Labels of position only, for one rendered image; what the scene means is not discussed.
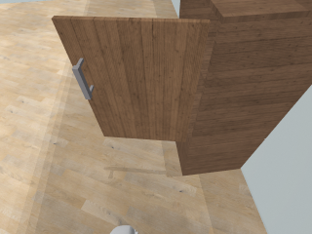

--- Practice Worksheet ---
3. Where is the handle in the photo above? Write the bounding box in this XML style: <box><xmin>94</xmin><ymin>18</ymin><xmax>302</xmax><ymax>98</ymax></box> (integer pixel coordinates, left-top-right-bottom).
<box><xmin>72</xmin><ymin>58</ymin><xmax>95</xmax><ymax>99</ymax></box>

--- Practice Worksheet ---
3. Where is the cupboard door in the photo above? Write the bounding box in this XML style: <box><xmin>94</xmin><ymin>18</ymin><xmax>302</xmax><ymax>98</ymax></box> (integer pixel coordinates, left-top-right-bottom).
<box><xmin>52</xmin><ymin>16</ymin><xmax>211</xmax><ymax>142</ymax></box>

